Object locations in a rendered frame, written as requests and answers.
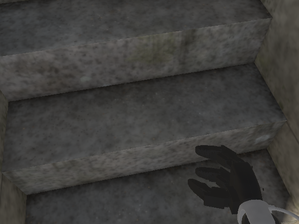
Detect robot right forearm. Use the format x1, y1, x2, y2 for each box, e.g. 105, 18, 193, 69
237, 200, 281, 224

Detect robot right hand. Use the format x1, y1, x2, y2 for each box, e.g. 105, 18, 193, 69
188, 145, 264, 215

